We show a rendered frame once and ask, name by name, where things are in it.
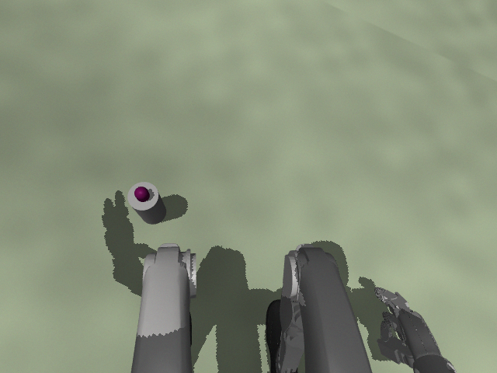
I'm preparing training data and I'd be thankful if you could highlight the right robot arm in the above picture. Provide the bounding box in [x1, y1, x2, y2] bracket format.
[413, 355, 457, 373]

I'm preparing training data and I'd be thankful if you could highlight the right robot hand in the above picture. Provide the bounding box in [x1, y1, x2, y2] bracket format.
[374, 288, 442, 368]

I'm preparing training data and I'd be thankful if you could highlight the bottle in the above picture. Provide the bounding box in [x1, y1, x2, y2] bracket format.
[127, 182, 166, 225]

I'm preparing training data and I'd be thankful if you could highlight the right robot foot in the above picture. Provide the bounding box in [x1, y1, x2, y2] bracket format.
[266, 299, 297, 373]

